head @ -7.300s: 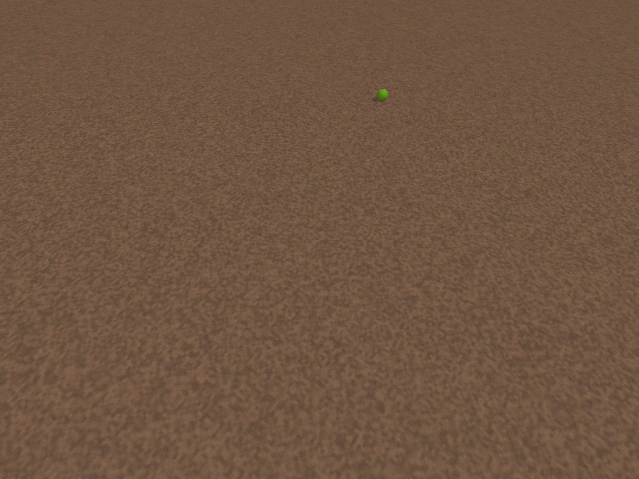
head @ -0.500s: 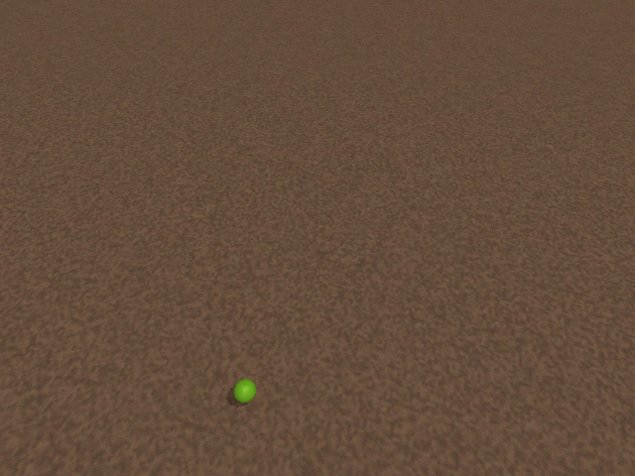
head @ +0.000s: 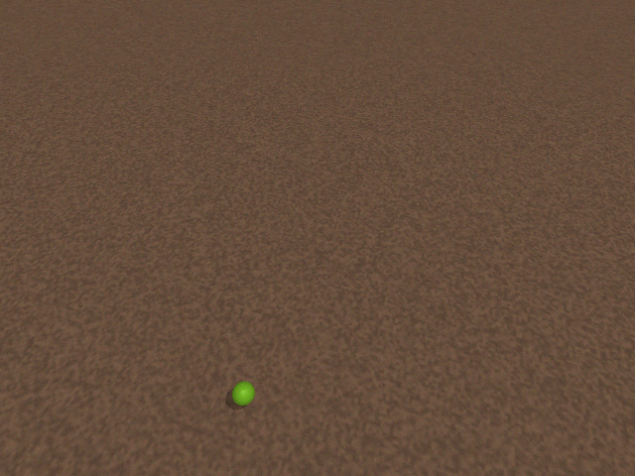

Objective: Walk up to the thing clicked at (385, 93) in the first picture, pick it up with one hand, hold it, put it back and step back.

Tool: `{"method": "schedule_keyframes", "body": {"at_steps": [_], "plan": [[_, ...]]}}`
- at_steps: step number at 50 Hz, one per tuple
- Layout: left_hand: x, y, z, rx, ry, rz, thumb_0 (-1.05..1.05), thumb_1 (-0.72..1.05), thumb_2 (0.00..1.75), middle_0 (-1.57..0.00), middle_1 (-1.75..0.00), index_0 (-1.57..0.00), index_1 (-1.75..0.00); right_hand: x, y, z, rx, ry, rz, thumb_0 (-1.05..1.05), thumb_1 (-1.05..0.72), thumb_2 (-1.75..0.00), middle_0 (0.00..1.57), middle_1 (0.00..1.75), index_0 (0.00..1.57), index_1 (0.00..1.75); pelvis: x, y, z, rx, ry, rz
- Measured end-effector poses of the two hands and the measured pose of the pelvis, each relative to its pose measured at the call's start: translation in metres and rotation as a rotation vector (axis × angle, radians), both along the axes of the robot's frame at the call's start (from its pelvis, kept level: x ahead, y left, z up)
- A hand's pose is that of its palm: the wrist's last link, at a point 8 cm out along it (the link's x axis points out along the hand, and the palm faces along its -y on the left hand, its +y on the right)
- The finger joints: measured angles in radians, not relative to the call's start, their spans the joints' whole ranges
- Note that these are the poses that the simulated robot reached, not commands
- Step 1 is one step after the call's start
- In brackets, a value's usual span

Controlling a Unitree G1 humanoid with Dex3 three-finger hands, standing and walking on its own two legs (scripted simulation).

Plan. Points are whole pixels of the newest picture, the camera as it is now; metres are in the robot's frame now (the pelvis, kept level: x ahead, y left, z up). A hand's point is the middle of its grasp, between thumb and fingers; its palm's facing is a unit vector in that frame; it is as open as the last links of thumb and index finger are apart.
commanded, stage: stand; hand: left
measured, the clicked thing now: (243, 393) +0.46 +0.20 -0.75
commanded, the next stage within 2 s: none
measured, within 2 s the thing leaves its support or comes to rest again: neither
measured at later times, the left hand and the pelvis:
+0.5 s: hand out of the picture +0.08 +0.25 -0.16, palm faces -0.02 -0.94 -0.34, open 7.4 cm; pelvis +0.00 +0.00 +0.00, yaw +0 degrees
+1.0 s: hand out of the picture +0.07 +0.26 -0.16, palm faces -0.03 -0.94 -0.34, open 7.4 cm; pelvis +0.00 +0.00 +0.00, yaw +0 degrees
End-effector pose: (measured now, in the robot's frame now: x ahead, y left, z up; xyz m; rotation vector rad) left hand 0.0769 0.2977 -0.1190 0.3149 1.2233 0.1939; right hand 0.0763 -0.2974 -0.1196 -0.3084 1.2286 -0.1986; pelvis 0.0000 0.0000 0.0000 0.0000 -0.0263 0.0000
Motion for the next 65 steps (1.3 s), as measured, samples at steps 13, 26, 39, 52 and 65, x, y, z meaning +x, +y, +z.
{"method": "schedule_keyframes", "body": {"at_steps": [13,26,39,52,65], "plan": [[0.0,-0.002,-0.001,0.0,0.002,0.002,0.0,0.91,0.9,-0.2,-0.3,-0.2,-0.3,0.004,-0.002,0.002,-0.004,-0.008,0.0,0.0,-0.91,-0.89,0.2,0.3,0.2,0.3,0.003,-0.002,0.0,-0.001,-0.005,-0.004],[-0.006,0.0,0.0,0.002,0.001,0.002,0.0,0.91,0.9,-0.2,-0.3,-0.2,-0.3,-0.002,-0.002,0.002,-0.005,-0.008,0.0,0.0,-0.91,-0.89,0.2,0.3,0.2,0.3,0.0,-0.002,0.0,-0.001,-0.011,-0.004],[-0.015,0.003,-0.001,0.002,0.018,0.005,0.01,0.91,0.9,-0.2,-0.3,-0.2,-0.3,-0.013,-0.001,0.001,-0.008,0.012,-0.001,0.01,-0.91,-0.89,0.2,0.3,0.2,0.3,-0.003,0.0,0.0,-0.001,-0.011,-0.005],[-0.016,0.003,-0.001,0.003,0.02,0.0,0.0,0.91,0.9,-0.2,-0.3,-0.2,-0.3,-0.014,0.001,0.0,-0.006,0.015,-0.002,0.01,-0.91,-0.89,0.2,0.3,0.2,0.3,-0.003,0.001,0.0,0.0,-0.009,-0.005],[-0.012,0.003,0.0,0.005,0.002,-0.005,0.0,0.91,0.9,-0.2,-0.3,-0.2,-0.3,-0.01,0.0,0.002,-0.007,-0.002,-0.003,0.0,-0.91,-0.89,0.2,0.3,0.2,0.3,-0.003,0.001,0.0,0.0,-0.014,-0.005]]}}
